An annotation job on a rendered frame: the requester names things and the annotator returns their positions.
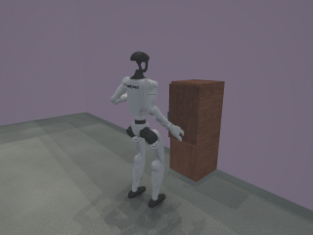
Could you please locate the cupboard door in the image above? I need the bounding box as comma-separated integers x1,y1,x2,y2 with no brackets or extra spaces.
168,83,201,146

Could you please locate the robot left forearm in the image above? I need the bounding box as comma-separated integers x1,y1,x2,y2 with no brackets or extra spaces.
119,93,128,103

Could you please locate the right robot upper arm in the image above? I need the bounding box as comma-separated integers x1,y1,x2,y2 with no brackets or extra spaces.
145,79,158,116

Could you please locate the handle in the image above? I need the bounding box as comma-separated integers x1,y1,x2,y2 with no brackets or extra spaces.
167,111,172,122

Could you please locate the left robot upper arm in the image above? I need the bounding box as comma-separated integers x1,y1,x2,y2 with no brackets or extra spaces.
111,76,130,105

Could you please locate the humanoid robot head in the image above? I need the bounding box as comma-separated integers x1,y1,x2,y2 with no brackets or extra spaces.
130,51,150,80

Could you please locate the right robot hand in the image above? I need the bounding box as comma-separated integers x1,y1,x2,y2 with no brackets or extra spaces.
170,125,184,142

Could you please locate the robot right shin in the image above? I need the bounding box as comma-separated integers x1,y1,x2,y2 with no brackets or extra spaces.
152,163,164,200

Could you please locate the robot right forearm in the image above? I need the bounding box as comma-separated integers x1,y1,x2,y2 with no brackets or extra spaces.
153,106,174,131

